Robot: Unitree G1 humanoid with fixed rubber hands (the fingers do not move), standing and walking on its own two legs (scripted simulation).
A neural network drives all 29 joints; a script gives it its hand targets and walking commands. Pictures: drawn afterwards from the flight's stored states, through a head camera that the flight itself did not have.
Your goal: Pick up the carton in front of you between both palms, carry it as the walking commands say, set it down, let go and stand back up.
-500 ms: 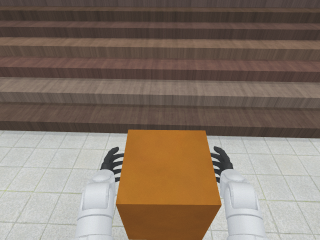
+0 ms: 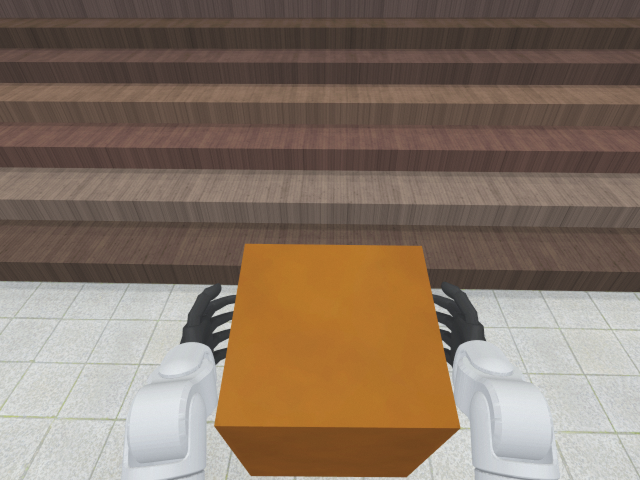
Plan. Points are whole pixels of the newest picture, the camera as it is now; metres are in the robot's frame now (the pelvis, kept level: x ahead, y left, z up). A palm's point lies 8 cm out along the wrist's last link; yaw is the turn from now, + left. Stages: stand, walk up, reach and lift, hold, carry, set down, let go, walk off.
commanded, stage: carry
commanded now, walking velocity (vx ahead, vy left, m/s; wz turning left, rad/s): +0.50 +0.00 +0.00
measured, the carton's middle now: (331, 368) +0.28 +0.00 +0.04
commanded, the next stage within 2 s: none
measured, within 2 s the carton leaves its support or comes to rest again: neither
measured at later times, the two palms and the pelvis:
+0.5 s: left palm (219, 237) +0.51 +0.18 +0.07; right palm (400, 229) +0.52 -0.12 +0.07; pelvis +0.29 +0.02 -0.02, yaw +2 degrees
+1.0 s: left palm (245, 131) +0.85 +0.18 +0.09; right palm (375, 128) +0.86 -0.12 +0.09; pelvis +0.63 +0.02 -0.02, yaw +2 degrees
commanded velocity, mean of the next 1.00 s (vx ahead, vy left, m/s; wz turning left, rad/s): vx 0.50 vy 0.00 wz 0.00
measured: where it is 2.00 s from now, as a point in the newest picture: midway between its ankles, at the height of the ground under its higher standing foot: (322, 257)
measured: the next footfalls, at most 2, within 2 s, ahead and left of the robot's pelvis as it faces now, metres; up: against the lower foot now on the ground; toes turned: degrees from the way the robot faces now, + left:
right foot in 0.08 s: +0.14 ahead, -0.10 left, +0.00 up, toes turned -10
left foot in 0.52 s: +0.47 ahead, +0.13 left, +0.00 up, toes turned +14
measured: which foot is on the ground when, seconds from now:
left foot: down 0.00-0.10, up 0.12-0.50, down 0.52-1.00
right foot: up 0.00-0.06, down 0.08-0.54, up 0.56-1.00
